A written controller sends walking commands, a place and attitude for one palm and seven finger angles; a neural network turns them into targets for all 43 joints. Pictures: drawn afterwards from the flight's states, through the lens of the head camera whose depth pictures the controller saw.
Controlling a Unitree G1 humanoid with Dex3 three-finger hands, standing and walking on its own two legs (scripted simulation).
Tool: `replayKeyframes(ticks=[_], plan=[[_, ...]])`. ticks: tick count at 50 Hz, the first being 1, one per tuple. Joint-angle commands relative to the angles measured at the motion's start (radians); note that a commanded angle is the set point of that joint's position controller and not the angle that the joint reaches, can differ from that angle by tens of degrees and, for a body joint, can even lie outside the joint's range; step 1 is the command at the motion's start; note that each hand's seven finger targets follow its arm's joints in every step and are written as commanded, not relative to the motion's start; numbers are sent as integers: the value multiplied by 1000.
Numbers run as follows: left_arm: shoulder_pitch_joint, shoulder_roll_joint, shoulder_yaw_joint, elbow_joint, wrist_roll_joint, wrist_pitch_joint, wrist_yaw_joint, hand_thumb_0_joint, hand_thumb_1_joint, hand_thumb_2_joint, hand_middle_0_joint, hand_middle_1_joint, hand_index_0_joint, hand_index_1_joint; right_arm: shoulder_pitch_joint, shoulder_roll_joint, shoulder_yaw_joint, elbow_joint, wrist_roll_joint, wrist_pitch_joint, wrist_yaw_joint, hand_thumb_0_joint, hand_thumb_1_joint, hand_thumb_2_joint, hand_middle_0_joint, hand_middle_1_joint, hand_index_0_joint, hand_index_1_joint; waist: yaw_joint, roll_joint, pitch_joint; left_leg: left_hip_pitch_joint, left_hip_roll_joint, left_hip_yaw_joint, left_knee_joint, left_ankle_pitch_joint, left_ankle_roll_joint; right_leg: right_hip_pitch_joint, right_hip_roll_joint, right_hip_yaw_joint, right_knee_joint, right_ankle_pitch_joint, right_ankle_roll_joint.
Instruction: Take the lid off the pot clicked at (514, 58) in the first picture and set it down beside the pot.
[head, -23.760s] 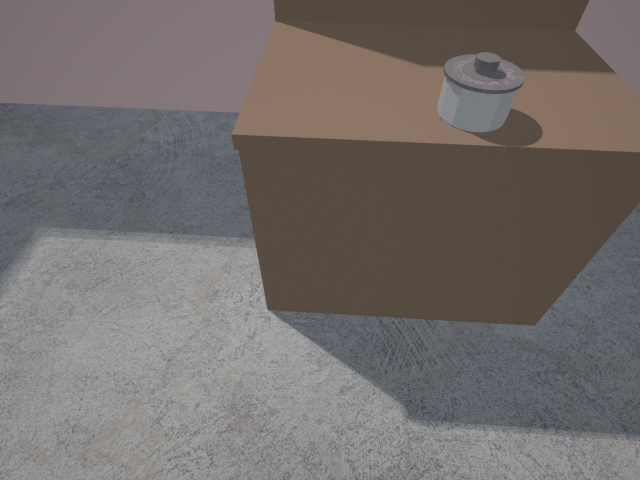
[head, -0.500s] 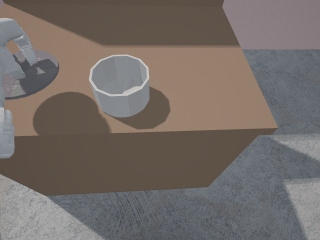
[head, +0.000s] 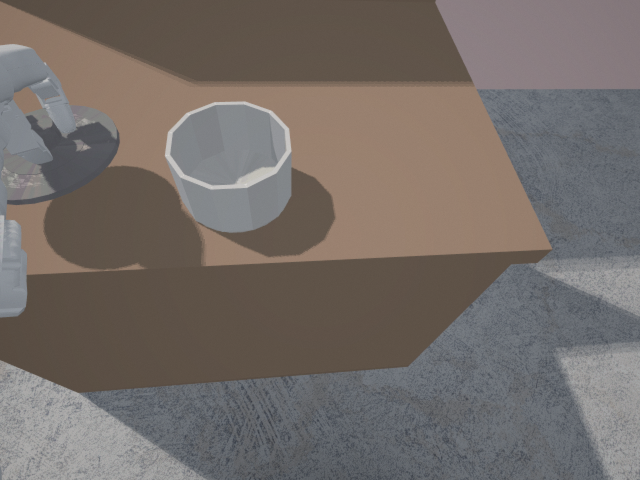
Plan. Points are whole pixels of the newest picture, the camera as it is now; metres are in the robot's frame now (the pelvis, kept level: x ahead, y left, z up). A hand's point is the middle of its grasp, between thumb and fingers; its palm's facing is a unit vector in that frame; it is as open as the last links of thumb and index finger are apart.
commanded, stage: lower the lid onto the table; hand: left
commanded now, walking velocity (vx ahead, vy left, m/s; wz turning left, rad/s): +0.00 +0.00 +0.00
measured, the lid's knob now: (34, 134) +0.52 +0.30 +0.12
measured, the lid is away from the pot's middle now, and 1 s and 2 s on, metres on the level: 0.22 0.24 0.25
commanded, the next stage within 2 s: open the fingers wide in 0.94 s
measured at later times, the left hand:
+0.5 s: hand (23, 160) +0.49 +0.31 +0.11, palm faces -0.49 -0.19 -0.85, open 7.4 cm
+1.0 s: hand (38, 176) +0.49 +0.30 +0.08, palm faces -0.51 -0.18 -0.84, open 7.3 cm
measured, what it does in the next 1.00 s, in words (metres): stands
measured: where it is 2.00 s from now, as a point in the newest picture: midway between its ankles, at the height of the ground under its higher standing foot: outside the picture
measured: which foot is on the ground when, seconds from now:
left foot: down 0.00-1.00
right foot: down 0.00-1.00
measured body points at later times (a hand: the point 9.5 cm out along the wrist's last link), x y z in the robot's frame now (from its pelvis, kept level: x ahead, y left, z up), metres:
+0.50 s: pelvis -0.01 +0.00 -0.01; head +0.10 +0.02 +0.43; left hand +0.51 +0.31 +0.16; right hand -0.03 -0.28 -0.12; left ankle -0.04 +0.07 -0.73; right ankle -0.01 -0.13 -0.73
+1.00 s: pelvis -0.02 +0.01 -0.02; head +0.10 +0.04 +0.42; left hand +0.51 +0.31 +0.13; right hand -0.05 -0.27 -0.13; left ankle -0.04 +0.07 -0.73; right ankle -0.01 -0.13 -0.73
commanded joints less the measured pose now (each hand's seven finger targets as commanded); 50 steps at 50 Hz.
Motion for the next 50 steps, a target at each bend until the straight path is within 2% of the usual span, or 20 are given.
replayKeyframes(ticks=[1,9,10,12,15,18,19,21,23,27,29,32,33,36,37,38,41,43,46,50], plan=[[-536,255,44,-221,10,0,49,0,687,851,-801,-1079,-871,-1123,112,-194,-57,-41,-10,-1,-17,0,-900,-900,200,300,200,300,6,137,-452,396,14,-53,31,700,-34,52,53,-33,-3,316,-35],[-551,339,93,-259,14,-26,62,0,687,851,-801,-1079,-871,-1123,131,-193,-56,-47,-10,-2,-31,0,-900,-900,200,300,200,300,4,147,-533,394,9,-46,50,691,-23,86,53,-25,13,342,-30],[-528,322,79,-225,13,-24,61,0,687,851,-801,-1079,-871,-1123,132,-191,-55,-48,-8,-3,-32,0,-900,-900,200,300,200,300,-3,114,-509,367,6,-40,50,647,-16,86,53,-24,10,331,-27],[-519,291,56,-246,1,-28,59,0,687,851,-801,-1079,-871,-1123,125,-192,-51,-48,-3,-4,-33,0,-900,-900,200,300,200,300,3,149,-493,376,10,-38,48,684,-21,74,55,-32,15,339,-33],[-484,321,77,-188,18,-28,66,0,687,851,-801,-1079,-871,-1123,137,-193,-48,-47,-6,0,-34,0,-900,-900,200,300,200,300,-4,121,-455,335,9,-40,58,633,-18,51,57,-30,19,311,-30],[-510,309,72,-246,11,-31,66,0,687,851,-801,-1079,-871,-1123,137,-195,-56,-50,-7,2,-31,0,-900,-900,200,300,200,300,2,180,-503,383,18,-45,64,683,-29,39,56,-27,23,314,-31],[-479,301,66,-201,15,-30,66,0,687,851,-801,-1079,-871,-1123,136,-193,-52,-51,-6,0,-30,0,-900,-900,200,300,200,300,-2,180,-461,366,15,-43,72,664,-28,14,58,-32,24,298,-33],[-471,298,59,-178,11,-30,63,0,687,851,-801,-1079,-871,-1123,142,-196,-47,-49,-6,2,-32,0,-900,-900,200,300,200,300,-12,136,-430,317,12,-43,68,599,-20,18,58,-35,27,281,-32],[-500,322,78,-242,5,-36,64,0,687,851,-801,-1079,-871,-1123,142,-200,-52,-49,-8,3,-33,0,-900,-900,200,300,200,300,-4,171,-493,358,18,-46,75,650,-24,24,58,-30,33,297,-30],[-512,255,34,-263,-15,-44,58,0,687,851,-801,-1079,-871,-1123,144,-198,-52,-46,-6,-6,-36,0,-900,-900,200,300,200,300,-14,190,-497,412,27,-61,87,719,-34,-25,63,-45,36,285,-32],[-532,284,61,-283,-9,-46,62,0,687,851,-801,-1079,-871,-1123,158,-198,-59,-40,-13,-7,-32,0,-900,-900,200,300,200,300,-13,218,-528,452,34,-76,99,768,-45,-50,64,-42,41,279,-30],[-480,260,51,-245,-17,-57,56,0,687,851,-801,-1079,-871,-1123,157,-197,-54,-34,-14,-11,-32,0,-900,-900,200,300,200,300,-13,188,-497,428,30,-72,110,774,-45,-64,70,-52,51,274,-31],[-483,287,71,-226,-7,-56,60,0,687,851,-801,-1079,-871,-1123,164,-200,-55,-29,-16,-6,-31,0,-900,-900,200,300,200,300,-18,169,-487,399,31,-73,110,725,-43,-69,67,-48,51,255,-27],[-453,250,38,-158,-6,-54,63,0,687,851,-801,-1079,-871,-1123,162,-201,-46,-31,-10,2,-32,0,-900,-900,200,300,200,300,-33,124,-388,285,24,-59,96,549,-25,-81,62,-52,55,212,-32],[-448,257,44,-172,-5,-62,66,0,687,851,-801,-1079,-871,-1123,154,-201,-42,-35,-10,2,-34,0,-900,-900,200,300,200,300,-19,161,-394,294,21,-56,101,577,-29,-83,64,-54,63,210,-38],[-473,298,67,-185,9,-64,75,0,687,851,-801,-1079,-871,-1123,164,-204,-45,-36,-12,5,-34,0,-900,-900,200,300,200,300,-22,161,-435,302,23,-62,110,569,-31,-84,64,-46,69,206,-35],[-537,290,52,-228,14,-73,81,0,687,851,-801,-1079,-871,-1123,174,-201,-49,-37,-15,2,-37,0,-900,-900,200,300,200,300,-32,208,-482,335,29,-72,112,574,-38,-98,63,-48,73,194,-35],[-544,368,111,-282,17,-89,88,0,687,851,-801,-1079,-871,-1123,181,-201,-50,-44,-18,-2,-43,0,-900,-900,200,300,200,300,-17,225,-581,392,33,-80,135,676,-47,-77,67,-43,88,229,-31],[-485,281,57,-175,11,-87,78,0,687,851,-801,-1079,-871,-1123,191,-195,-48,-37,-12,-4,-44,0,-900,-900,200,300,200,300,-41,162,-487,327,32,-76,139,613,-40,-119,68,-54,89,202,-28],[-477,298,60,-145,18,-87,82,0,687,851,-801,-1079,-871,-1123,192,-204,-40,-38,-11,9,-43,0,-900,-900,200,300,200,300,-44,148,-424,246,27,-71,135,521,-33,-139,67,-55,99,170,-34]])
